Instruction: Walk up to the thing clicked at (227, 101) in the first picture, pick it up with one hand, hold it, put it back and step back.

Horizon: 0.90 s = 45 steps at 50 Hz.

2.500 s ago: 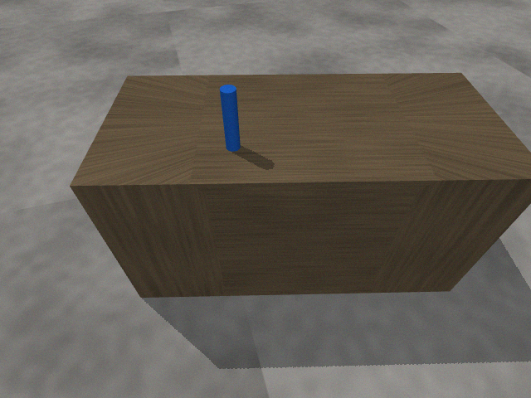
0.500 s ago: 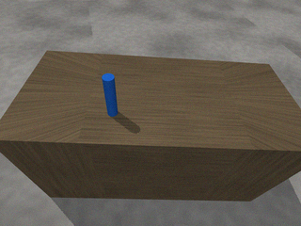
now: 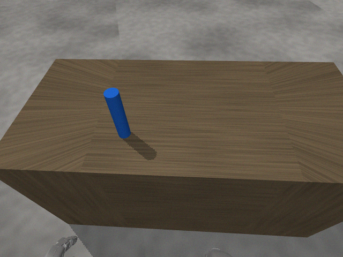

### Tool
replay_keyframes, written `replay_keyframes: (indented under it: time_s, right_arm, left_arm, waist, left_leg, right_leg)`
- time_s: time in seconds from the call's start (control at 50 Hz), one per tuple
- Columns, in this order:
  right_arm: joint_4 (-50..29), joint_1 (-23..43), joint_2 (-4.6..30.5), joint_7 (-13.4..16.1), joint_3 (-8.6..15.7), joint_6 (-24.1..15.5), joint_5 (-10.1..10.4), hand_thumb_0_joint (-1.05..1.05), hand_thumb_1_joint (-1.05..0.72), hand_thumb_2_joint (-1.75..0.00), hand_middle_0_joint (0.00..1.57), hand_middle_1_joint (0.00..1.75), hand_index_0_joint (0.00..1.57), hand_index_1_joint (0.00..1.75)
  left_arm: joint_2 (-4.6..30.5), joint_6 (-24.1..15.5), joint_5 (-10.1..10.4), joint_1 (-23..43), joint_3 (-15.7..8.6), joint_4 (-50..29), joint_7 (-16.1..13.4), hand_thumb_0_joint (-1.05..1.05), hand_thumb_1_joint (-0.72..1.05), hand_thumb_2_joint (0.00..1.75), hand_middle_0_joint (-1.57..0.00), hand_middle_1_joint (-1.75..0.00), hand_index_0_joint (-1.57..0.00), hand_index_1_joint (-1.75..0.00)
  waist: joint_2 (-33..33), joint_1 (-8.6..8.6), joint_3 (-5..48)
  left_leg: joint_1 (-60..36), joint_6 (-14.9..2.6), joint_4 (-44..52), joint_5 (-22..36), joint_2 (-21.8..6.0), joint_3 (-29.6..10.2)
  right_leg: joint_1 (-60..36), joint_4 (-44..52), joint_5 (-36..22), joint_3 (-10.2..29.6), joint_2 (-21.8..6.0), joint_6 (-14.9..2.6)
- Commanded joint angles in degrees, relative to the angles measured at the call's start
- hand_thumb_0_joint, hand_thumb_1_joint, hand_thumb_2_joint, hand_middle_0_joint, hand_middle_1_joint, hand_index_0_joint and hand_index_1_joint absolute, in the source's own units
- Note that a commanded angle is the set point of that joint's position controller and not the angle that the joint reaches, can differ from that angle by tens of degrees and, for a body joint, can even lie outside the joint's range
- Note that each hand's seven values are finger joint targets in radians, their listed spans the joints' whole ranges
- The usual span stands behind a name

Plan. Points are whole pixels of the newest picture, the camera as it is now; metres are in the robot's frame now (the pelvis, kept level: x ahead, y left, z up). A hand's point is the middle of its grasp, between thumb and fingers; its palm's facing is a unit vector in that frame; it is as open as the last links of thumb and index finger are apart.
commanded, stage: walk up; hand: left
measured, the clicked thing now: (118, 115) +0.51 +0.19 -0.01
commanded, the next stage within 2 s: stand in 1.48 s
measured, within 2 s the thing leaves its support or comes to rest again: neither
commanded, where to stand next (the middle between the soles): +0.05 +0.02 m, yaw -2 degrees
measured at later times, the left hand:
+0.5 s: hand out of the picture +0.07 +0.28 -0.13, palm faces +0.02 -0.93 -0.36, open 7.4 cm
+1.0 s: hand out of the picture +0.11 +0.26 -0.12, palm faces -0.01 -0.94 -0.35, open 7.4 cm
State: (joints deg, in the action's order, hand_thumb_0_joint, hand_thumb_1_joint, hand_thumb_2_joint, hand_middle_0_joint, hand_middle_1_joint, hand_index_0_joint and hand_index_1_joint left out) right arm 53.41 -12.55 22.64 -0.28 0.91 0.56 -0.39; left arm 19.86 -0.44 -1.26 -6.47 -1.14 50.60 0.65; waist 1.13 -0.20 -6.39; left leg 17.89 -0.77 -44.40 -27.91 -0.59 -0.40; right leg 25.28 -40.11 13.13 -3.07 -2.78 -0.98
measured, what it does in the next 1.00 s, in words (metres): steps on the spot: left foot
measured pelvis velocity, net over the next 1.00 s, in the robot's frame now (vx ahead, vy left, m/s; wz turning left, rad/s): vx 0.02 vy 0.01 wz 0.00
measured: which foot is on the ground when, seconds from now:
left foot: up 0.00-0.00, down 0.02-1.00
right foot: down 0.00-1.00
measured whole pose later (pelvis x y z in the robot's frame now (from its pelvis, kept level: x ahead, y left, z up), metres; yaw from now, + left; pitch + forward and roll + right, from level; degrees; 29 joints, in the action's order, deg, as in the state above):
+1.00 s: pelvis +0.02 +0.01 +0.03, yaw +0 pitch -3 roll +1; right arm 64.2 -5.0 20.7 -1.2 1.1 0.7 -0.6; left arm 19.3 -0.9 -1.1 -3.5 -0.8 65.2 0.5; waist 0.3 -0.3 -3.4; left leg 3.5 0.4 -19.3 -13.1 0.3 0.5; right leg 12.1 -20.9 6.1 -1.1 -2.3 0.8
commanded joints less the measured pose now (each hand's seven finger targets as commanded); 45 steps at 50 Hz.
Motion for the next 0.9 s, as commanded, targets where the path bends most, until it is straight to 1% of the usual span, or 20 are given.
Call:
replay_keyframes:
  time_s: [0.0, 0.02, 0.04, 0.06, 0.08, 0.1, 0.12, 0.16, 0.18, 0.22, 0.24, 0.26, 0.28, 0.32, 0.38, 0.42, 0.48, 0.56, 0.66, 0.88]
  right_arm:
    - [0.6, -6.2, 11.4, 0.9, 4.0, -1.2, -1.0, 0.0, -0.9, -0.9, 0.2, 0.3, 0.2, 0.3]
    - [-0.2, -5.0, 13.2, 1.0, 4.4, -1.5, -1.7, 0.0, -0.9, -0.9, 0.2, 0.3, 0.2, 0.3]
    - [-1.4, 1.3, 14.9, 0.7, 4.5, -1.7, -1.3, 0.0, -0.9, -0.9, 0.2, 0.3, 0.2, 0.3]
    - [-2.1, 5.1, 16.4, 0.4, 4.6, -1.6, -1.0, 0.0, -0.9, -0.9, 0.2, 0.3, 0.2, 0.3]
    - [-2.2, 7.1, 14.8, 0.4, 4.1, -1.7, -1.0, 0.0, -0.9, -0.9, 0.2, 0.3, 0.2, 0.3]
    - [-2.4, 7.9, 13.7, 0.5, 3.5, -1.9, -1.0, 0.0, -0.9, -0.9, 0.2, 0.3, 0.2, 0.3]
    - [-1.8, 7.1, 11.9, 0.6, 2.9, -2.1, -0.6, 0.0, -0.9, -0.9, 0.2, 0.3, 0.2, 0.3]
    - [-1.1, 6.4, 10.8, 0.7, 2.7, -2.0, 0.2, 0.0, -0.9, -0.9, 0.2, 0.3, 0.2, 0.3]
    - [-0.3, 4.7, 11.0, 0.6, 2.7, -1.9, 0.2, 0.0, -0.9, -0.9, 0.2, 0.3, 0.2, 0.3]
    - [0.6, 3.3, 10.9, 0.7, 2.8, -1.0, -0.2, 0.0, -0.9, -0.9, 0.2, 0.3, 0.2, 0.3]
    - [1.3, 4.2, 11.4, 0.5, 2.9, -0.8, -0.4, 0.0, -0.9, -0.9, 0.2, 0.3, 0.2, 0.3]
    - [1.4, 6.1, 12.3, 0.5, 3.2, -0.8, -0.8, 0.0, -0.9, -0.9, 0.2, 0.3, 0.2, 0.3]
    - [1.4, 7.5, 12.7, 0.3, 3.0, -0.9, -0.6, 0.0, -0.9, -0.9, 0.2, 0.3, 0.2, 0.3]
    - [1.5, 8.4, 11.8, 0.1, 2.5, -1.2, -0.3, 0.0, -0.9, -0.9, 0.2, 0.3, 0.2, 0.3]
    - [2.5, 7.8, 11.2, 0.2, 2.4, -1.4, 0.2, 0.0, -0.9, -0.9, 0.2, 0.3, 0.2, 0.3]
    - [3.3, 7.5, 10.8, 0.3, 2.4, -1.4, 0.4, 0.0, -0.9, -0.9, 0.2, 0.3, 0.2, 0.3]
    - [4.1, 8.8, 10.7, 0.3, 2.5, -1.3, 0.5, 0.0, -0.9, -0.9, 0.2, 0.3, 0.2, 0.3]
    - [5.0, 9.8, 10.2, 0.2, 2.6, -1.1, 0.4, 0.0, -0.9, -0.9, 0.2, 0.3, 0.2, 0.3]
    - [5.9, 10.7, 9.6, 0.2, 2.5, -1.2, 0.5, 0.0, -0.9, -0.9, 0.2, 0.3, 0.2, 0.3]
    - [7.2, 11.0, 9.4, -0.1, 2.4, -0.9, 0.1, 0.0, -0.9, -0.9, 0.2, 0.3, 0.2, 0.3]
  left_arm:
    - [15.6, -0.2, 1.1, 1.7, -4.2, -2.6, -1.4, 0.0, 0.9, 0.9, -0.2, -0.3, -0.2, -0.3]
    - [14.2, -0.1, 1.3, 1.0, -3.7, -2.5, -1.3, 0.0, 0.9, 0.9, -0.2, -0.3, -0.2, -0.3]
    - [12.3, 0.0, 1.7, 2.0, -3.1, -1.7, -1.2, 0.0, 0.9, 0.9, -0.2, -0.3, -0.2, -0.3]
    - [14.5, 0.2, 1.2, 3.3, -4.2, -0.2, -1.4, 0.0, 0.9, 0.9, -0.2, -0.3, -0.2, -0.3]
    - [14.2, 0.1, 1.1, 1.8, -4.1, 0.9, -1.2, 0.0, 0.9, 0.9, -0.2, -0.3, -0.2, -0.3]
    - [13.4, -0.3, 1.2, 0.5, -3.8, 1.4, -1.0, 0.0, 0.9, 0.9, -0.2, -0.3, -0.2, -0.3]
    - [12.8, -0.8, 1.3, 0.8, -3.5, 1.9, -0.9, 0.0, 0.9, 0.9, -0.2, -0.3, -0.2, -0.3]
    - [13.9, -1.5, 1.5, -0.3, -3.2, 2.9, -1.1, 0.0, 0.9, 0.9, -0.2, -0.3, -0.2, -0.3]
    - [14.4, -1.6, 1.5, 1.1, -3.1, 3.2, -1.3, 0.0, 0.9, 0.9, -0.2, -0.3, -0.2, -0.3]
    - [15.1, -1.1, 1.1, 3.8, -2.6, 3.4, -1.1, 0.0, 0.9, 0.9, -0.2, -0.3, -0.2, -0.3]
    - [14.4, -0.8, 1.1, 4.4, -2.2, 4.0, -0.9, 0.0, 0.9, 0.9, -0.2, -0.3, -0.2, -0.3]
    - [14.0, -0.6, 1.2, 4.1, -1.9, 4.5, -0.7, 0.0, 0.9, 0.9, -0.2, -0.3, -0.2, -0.3]
    - [13.6, -0.6, 1.4, 3.6, -1.7, 5.3, -0.6, 0.0, 0.9, 0.9, -0.2, -0.3, -0.2, -0.3]
    - [13.7, -1.1, 1.2, 2.1, -1.9, 6.9, -0.5, 0.0, 0.9, 0.9, -0.2, -0.3, -0.2, -0.3]
    - [14.0, -1.8, 1.2, 2.4, -1.7, 8.0, -0.6, 0.0, 0.9, 0.9, -0.2, -0.3, -0.2, -0.3]
    - [13.6, -2.0, 1.4, 3.2, -1.4, 8.4, -0.8, 0.0, 0.9, 0.9, -0.2, -0.3, -0.2, -0.3]
    - [13.1, -2.0, 1.6, 3.1, -1.2, 9.1, -1.0, 0.0, 0.9, 0.9, -0.2, -0.3, -0.2, -0.3]
    - [12.7, -1.8, 1.4, 4.2, -1.1, 9.8, -1.1, 0.0, 0.9, 0.9, -0.2, -0.3, -0.2, -0.3]
    - [12.4, -2.0, 1.1, 3.8, -1.4, 10.8, -1.3, 0.0, 0.9, 0.9, -0.2, -0.3, -0.2, -0.3]
    - [12.6, -1.7, 0.4, 5.9, -1.9, 11.3, -1.3, 0.0, 0.9, 0.9, -0.2, -0.3, -0.2, -0.3]
  waist:
    - [-6.6, 1.1, 9.4]
    - [-1.4, 0.83, 9.3]
    - [5.7, -0.87, 6.4]
    - [7.9, -0.69, 3.6]
    - [6.3, -2.16, 2.9]
    - [5.6, -3.04, 3.2]
    - [4.4, -2.93, 4.6]
    - [3.4, -2.24, 9.0]
    - [3.4, -1.02, 10.2]
    - [2.4, 0.47, 6.8]
    - [3.2, 0.05, 4.2]
    - [3.4, -0.53, 2.9]
    - [3.5, -1.16, 2.1]
    - [1.2, -1.82, 3.5]
    - [-1.3, -0.81, 7.1]
    - [-2.2, -0.28, 8.6]
    - [-2.0, -0.64, 8.5]
    - [-2.0, -0.49, 8.3]
    - [-2.0, -0.82, 10.2]
    - [-1.9, -0.4, 7.5]
  left_leg:
    - [-6.4, -1.22, 13.1, 8.8, 0.1, 0.8]
    - [-5.6, -3.15, 19.1, 5.1, -4.9, -7.7]
    - [0.4, -6.62, 23.2, 0.2, -10.9, -17.8]
    - [8.1, -9.83, 25.0, -1.2, -14.7, -20.0]
    - [10.5, -10.49, 23.8, 2.1, -14.8, -18.6]
    - [8.4, -8.9, 21.1, 10.4, -12.0, -13.1]
    - [5.1, -5.64, 18.0, 17.5, -8.8, -8.7]
    - [1.3, -2.48, 13.4, 21.2, -5.3, -4.9]
    - [-0.1, -2.0, 13.9, 19.6, -4.6, -5.0]
    - [0.7, -2.97, 20.3, 4.0, -5.4, -7.3]
    - [1.2, -3.3, 22.6, -1.0, -6.3, -8.6]
    - [1.7, -3.74, 24.3, -2.7, -7.2, -9.5]
    - [3.2, -3.87, 25.5, -3.3, -7.9, -10.3]
    - [2.2, -3.55, 24.7, 2.1, -7.5, -8.7]
    - [-4.3, -2.2, 22.5, 13.0, -5.8, -5.8]
    - [-7.8, -1.73, 22.9, 17.8, -5.7, -5.3]
    - [-9.7, -1.67, 23.9, 21.3, -6.1, -4.7]
    - [-9.7, -1.35, 27.3, 20.2, -6.5, -5.2]
    - [-12.0, -0.97, 27.1, 24.7, -6.3, -3.9]
    - [-9.9, -0.76, 29.7, 17.6, -6.1, -3.8]
  right_leg:
    - [-2.3, 11.7, 5.5, 13.7, -10.8, -6.25]
    - [-0.6, 7.7, 5.8, 11.6, -8.4, -4.08]
    - [-0.3, 4.4, 13.1, 6.2, -2.1, -1.14]
    - [-6.2, -3.3, 14.3, 2.9, 1.6, -0.98]
    - [-10.1, -4.6, 12.1, 4.0, 1.1, -0.99]
    - [-10.8, 0.1, 9.8, 3.6, 1.0, -1.36]
    - [-12.0, 6.1, 0.5, 4.0, -0.5, -1.95]
    - [-16.2, 8.8, -15.6, 6.8, -3.6, -3.22]
    - [-16.0, 9.3, -15.3, 8.7, -4.9, -3.84]
    - [-10.4, 12.4, 1.7, 9.9, -5.4, -3.23]
    - [-8.6, 13.2, 9.6, 9.4, -4.1, -2.53]
    - [-8.1, 12.7, 10.5, 7.6, -2.5, -1.76]
    - [-9.7, 12.5, 8.2, 6.3, -1.4, -1.32]
    - [-13.4, 13.8, 2.4, 6.1, -2.0, -1.29]
    - [-14.7, 16.3, -8.6, 8.2, -4.8, -1.55]
    - [-14.9, 16.6, -12.9, 8.3, -5.4, -1.31]
    - [-15.4, 17.6, -14.2, 7.3, -5.4, -0.6]
    - [-16.7, 18.9, -11.8, 7.1, -5.2, 0.0]
    - [-18.9, 19.5, -16.1, 6.8, -6.0, 0.2]
    - [-18.8, 22.5, -9.6, 7.3, -5.7, 0.46]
